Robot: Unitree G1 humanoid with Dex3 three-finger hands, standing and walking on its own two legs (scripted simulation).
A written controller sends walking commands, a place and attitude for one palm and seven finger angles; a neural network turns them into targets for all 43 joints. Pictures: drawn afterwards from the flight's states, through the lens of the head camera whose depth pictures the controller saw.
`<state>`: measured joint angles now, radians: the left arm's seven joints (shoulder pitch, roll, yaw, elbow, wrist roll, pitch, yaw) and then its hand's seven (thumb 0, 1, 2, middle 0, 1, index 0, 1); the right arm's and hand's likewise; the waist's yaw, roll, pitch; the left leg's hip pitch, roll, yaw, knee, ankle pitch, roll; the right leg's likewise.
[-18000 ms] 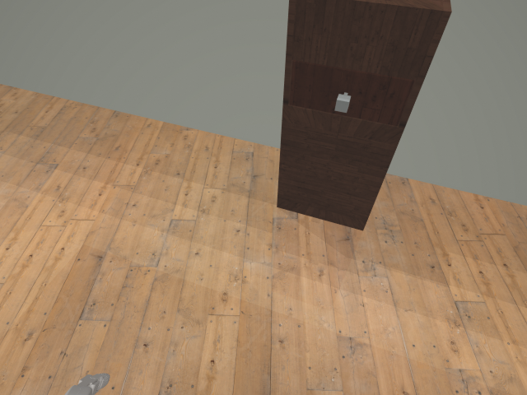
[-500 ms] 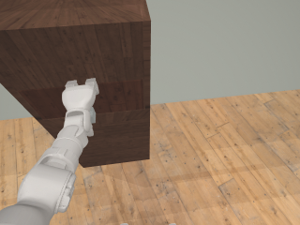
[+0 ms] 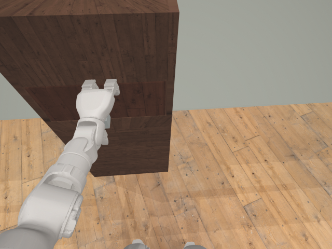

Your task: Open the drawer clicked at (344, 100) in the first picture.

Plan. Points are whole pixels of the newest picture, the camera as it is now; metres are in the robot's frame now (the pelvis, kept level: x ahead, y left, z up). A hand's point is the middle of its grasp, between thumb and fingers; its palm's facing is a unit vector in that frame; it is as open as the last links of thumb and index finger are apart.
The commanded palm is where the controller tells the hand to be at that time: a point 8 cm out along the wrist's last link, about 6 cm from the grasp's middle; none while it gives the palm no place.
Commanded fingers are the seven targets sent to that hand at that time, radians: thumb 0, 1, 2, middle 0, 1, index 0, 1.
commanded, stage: lower the fingers behind the handle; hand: left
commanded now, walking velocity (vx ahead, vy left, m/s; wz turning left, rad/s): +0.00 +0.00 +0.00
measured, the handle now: (102, 114) +0.50 +0.17 -0.04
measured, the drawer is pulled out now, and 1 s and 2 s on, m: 0.00 0.00 0.00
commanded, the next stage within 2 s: close the thumb around the handle in 1.36 s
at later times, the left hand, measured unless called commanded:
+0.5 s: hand (102, 127) +0.45 +0.17 -0.03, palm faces -0.02 -0.07 -1.00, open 13.8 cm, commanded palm +0.43 +0.17 +0.03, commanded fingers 0.00 -0.50 0.30 -0.30 -1.20 -0.30 -1.20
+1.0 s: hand (102, 128) +0.46 +0.17 -0.06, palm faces -0.06 -0.06 -1.00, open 13.8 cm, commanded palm +0.44 +0.17 +0.00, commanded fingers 0.00 -0.50 0.30 -0.30 -1.20 -0.30 -1.20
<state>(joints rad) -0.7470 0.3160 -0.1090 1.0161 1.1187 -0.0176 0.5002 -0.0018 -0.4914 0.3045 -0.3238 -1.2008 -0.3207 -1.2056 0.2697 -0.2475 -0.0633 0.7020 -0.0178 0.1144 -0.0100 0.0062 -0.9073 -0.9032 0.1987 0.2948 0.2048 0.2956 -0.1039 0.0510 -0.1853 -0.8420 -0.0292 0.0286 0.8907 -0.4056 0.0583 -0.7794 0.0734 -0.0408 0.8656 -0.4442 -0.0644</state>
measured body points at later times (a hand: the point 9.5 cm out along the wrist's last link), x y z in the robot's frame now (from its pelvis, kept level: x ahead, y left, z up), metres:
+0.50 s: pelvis -0.01 +0.00 -0.02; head +0.09 +0.00 +0.42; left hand +0.44 +0.17 +0.03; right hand +0.00 -0.28 -0.14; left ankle +0.00 +0.08 -0.69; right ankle -0.03 -0.08 -0.69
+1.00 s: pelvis -0.01 +0.01 -0.03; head +0.10 +0.01 +0.41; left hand +0.46 +0.17 +0.00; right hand +0.00 -0.26 -0.15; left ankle +0.00 +0.08 -0.69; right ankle -0.03 -0.08 -0.69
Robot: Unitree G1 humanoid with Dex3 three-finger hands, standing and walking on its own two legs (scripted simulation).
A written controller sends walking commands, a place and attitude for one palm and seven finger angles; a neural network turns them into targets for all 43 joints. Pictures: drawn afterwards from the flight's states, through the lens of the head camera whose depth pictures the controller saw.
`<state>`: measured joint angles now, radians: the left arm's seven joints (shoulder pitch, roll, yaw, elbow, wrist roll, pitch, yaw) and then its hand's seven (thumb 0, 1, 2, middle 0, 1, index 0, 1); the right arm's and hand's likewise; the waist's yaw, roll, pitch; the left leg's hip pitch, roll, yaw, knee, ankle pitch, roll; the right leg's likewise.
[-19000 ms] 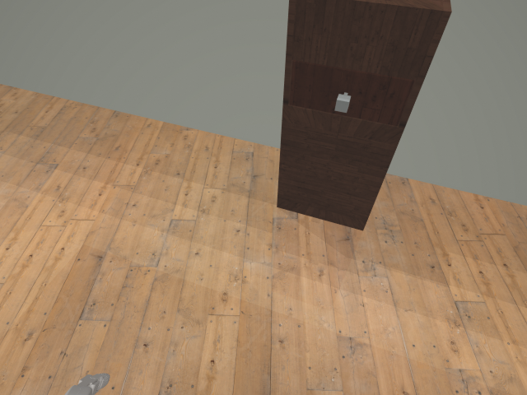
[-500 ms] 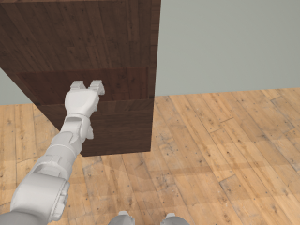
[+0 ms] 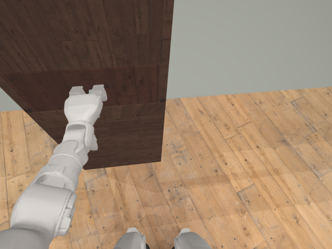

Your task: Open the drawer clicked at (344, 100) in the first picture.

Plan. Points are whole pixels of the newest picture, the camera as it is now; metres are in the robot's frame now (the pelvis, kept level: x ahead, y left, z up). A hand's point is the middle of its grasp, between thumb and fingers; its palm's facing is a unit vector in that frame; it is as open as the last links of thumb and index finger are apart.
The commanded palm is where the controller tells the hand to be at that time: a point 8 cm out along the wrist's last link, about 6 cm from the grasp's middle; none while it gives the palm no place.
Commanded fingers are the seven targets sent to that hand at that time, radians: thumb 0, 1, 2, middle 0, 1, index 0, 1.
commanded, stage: lower the fingers behind the handle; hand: left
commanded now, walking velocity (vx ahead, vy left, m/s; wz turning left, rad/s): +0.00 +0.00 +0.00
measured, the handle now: (91, 102) +0.51 +0.18 -0.01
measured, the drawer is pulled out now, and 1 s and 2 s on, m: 0.00 0.00 0.03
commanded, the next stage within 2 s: close the thumb around the handle in 0.36 s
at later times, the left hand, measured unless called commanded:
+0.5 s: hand (89, 119) +0.46 +0.18 -0.03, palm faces -0.07 -0.05 -1.00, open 13.8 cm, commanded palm +0.44 +0.18 +0.03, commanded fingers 0.00 -0.33 0.37 -0.31 -1.22 -0.31 -1.22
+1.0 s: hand (92, 118) +0.46 +0.18 -0.03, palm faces -0.09 -0.04 -1.00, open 7.5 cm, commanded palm +0.45 +0.17 +0.03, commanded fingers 0.00 0.90 0.90 -0.40 -1.35 -0.40 -1.35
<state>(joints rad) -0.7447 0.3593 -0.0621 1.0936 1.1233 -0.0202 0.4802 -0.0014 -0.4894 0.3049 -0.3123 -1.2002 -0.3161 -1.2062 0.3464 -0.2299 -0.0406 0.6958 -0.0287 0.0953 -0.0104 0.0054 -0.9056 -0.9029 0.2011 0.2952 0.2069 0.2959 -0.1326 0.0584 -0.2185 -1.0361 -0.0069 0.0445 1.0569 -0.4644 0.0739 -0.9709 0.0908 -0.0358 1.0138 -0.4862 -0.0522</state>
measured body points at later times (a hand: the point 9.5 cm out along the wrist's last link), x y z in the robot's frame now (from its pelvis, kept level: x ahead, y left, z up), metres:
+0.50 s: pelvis +0.00 +0.00 +0.00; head +0.10 +0.01 +0.44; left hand +0.46 +0.18 +0.03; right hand +0.02 -0.26 -0.12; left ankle +0.01 +0.07 -0.66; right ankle -0.01 -0.09 -0.66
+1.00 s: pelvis +0.00 +0.00 +0.00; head +0.11 +0.00 +0.44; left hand +0.46 +0.18 +0.03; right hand +0.02 -0.26 -0.13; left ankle +0.01 +0.07 -0.66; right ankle -0.01 -0.09 -0.66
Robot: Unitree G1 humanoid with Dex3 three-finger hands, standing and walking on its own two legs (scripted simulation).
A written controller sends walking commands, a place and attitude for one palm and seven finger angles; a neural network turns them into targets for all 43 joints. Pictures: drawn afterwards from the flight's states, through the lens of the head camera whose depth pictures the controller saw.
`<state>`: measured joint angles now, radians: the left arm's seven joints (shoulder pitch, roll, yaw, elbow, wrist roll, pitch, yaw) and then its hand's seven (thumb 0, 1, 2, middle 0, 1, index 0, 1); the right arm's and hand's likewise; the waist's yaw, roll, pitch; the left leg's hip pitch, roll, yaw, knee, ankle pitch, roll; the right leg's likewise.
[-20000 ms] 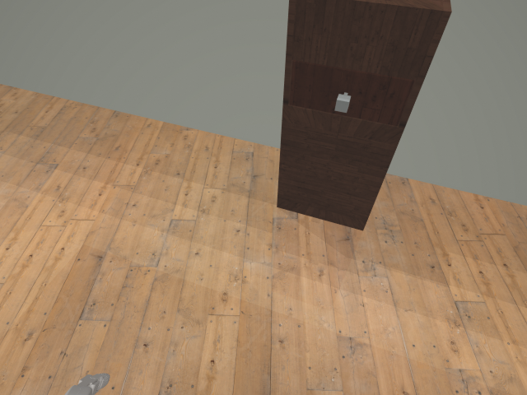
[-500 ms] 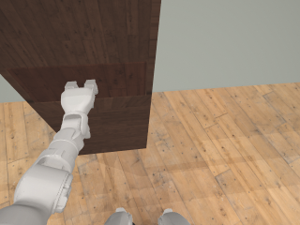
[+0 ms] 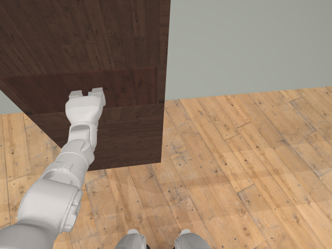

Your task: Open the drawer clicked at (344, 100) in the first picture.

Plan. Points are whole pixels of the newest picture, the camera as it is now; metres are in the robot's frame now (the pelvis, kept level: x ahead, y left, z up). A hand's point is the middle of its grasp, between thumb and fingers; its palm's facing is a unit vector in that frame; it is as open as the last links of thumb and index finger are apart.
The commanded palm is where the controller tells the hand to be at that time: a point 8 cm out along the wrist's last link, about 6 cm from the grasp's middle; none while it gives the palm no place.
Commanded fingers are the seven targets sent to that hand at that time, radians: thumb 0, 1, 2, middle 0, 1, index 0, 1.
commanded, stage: close the thumb around the handle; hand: left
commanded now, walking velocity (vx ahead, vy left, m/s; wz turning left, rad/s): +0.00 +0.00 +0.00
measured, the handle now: (90, 104) +0.51 +0.18 -0.02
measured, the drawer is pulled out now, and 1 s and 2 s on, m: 0.00 0.03 0.20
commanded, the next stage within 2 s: pull the drawer open in 0.16 s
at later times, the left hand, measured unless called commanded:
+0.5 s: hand (91, 122) +0.46 +0.18 -0.03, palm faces -0.06 -0.05 -1.00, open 7.6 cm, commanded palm +0.42 +0.17 +0.02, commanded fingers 0.00 0.90 0.90 -0.40 -1.35 -0.40 -1.35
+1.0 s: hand (90, 131) +0.43 +0.18 -0.03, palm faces -0.02 -0.05 -1.00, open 7.4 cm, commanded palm +0.41 +0.18 +0.02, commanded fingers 0.00 0.90 0.90 -0.40 -1.35 -0.40 -1.35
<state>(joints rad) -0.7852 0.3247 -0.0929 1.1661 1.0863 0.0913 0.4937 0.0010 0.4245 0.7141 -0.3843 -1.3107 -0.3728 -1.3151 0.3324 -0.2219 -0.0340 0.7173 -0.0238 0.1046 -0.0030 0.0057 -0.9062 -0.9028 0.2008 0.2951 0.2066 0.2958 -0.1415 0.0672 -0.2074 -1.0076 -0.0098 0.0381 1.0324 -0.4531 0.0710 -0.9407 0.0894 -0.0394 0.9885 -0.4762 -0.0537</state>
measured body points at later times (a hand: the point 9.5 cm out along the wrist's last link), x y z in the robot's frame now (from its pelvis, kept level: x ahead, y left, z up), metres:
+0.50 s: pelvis +0.01 -0.01 +0.00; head +0.12 +0.00 +0.44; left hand +0.46 +0.18 +0.02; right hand +0.04 -0.27 -0.13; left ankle +0.01 +0.07 -0.67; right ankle -0.01 -0.09 -0.67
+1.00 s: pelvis +0.01 +0.00 +0.00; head +0.10 +0.00 +0.45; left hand +0.43 +0.18 +0.02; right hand +0.09 -0.26 -0.13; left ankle +0.01 +0.07 -0.67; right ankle -0.01 -0.09 -0.67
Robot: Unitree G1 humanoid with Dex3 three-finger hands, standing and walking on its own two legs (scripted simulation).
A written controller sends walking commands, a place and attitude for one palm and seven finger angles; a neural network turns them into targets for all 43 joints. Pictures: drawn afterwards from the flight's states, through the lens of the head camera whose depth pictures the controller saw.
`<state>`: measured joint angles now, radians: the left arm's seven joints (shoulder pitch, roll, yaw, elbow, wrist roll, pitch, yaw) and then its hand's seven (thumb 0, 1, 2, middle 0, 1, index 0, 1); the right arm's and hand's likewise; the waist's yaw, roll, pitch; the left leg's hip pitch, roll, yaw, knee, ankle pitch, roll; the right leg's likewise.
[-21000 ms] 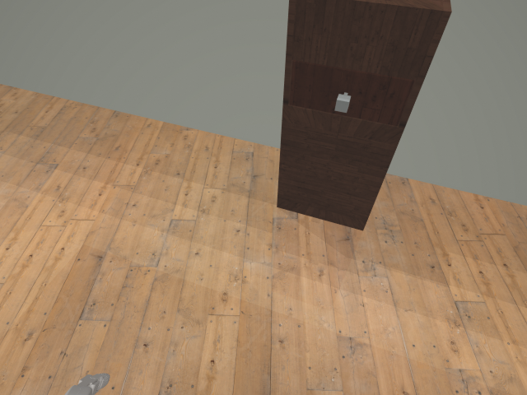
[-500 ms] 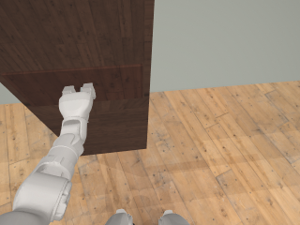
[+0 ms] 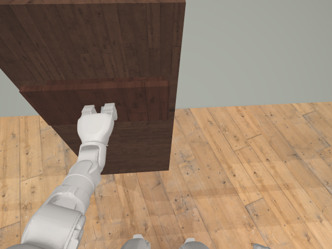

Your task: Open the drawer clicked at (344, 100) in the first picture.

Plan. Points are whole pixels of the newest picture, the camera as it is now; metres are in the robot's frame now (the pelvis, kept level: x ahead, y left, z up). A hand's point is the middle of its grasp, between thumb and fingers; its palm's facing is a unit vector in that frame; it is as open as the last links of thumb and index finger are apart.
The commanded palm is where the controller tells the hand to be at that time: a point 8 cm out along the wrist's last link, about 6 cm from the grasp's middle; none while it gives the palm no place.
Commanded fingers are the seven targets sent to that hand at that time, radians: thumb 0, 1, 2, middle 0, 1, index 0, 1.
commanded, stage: pull the drawer open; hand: left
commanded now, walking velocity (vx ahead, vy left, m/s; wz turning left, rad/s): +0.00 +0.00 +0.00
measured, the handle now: (102, 119) +0.47 +0.18 -0.02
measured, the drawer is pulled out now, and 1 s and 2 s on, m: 0.03 0.20 0.30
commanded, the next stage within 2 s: open the thumb to release the handle in 1.64 s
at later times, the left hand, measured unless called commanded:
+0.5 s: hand (101, 154) +0.36 +0.17 -0.04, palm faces -0.03 -0.11 -0.99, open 7.4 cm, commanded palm +0.31 +0.19 +0.02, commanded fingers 0.00 0.90 0.90 -0.40 -1.35 -0.40 -1.35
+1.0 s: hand (96, 197) +0.26 +0.16 -0.04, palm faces -0.02 -0.12 -0.99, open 7.3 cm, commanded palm +0.21 +0.18 +0.02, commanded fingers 0.00 0.90 0.90 -0.40 -1.35 -0.40 -1.35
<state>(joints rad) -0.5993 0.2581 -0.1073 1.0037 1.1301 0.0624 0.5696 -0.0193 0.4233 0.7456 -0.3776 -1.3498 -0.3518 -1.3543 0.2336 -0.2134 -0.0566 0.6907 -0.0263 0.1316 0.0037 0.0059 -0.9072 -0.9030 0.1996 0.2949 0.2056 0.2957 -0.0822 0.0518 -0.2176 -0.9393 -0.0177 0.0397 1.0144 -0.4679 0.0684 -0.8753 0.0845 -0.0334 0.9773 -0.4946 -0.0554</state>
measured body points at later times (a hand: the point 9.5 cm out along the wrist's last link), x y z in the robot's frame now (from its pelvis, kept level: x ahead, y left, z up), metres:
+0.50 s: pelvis +0.01 +0.00 +0.01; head +0.07 +0.00 +0.46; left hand +0.36 +0.17 +0.02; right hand +0.05 -0.26 -0.12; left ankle +0.00 +0.08 -0.67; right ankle -0.03 -0.09 -0.67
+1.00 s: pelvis +0.00 +0.00 +0.01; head +0.04 -0.02 +0.46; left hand +0.25 +0.17 +0.02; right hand +0.19 -0.23 -0.09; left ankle +0.00 +0.08 -0.67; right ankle -0.03 -0.09 -0.67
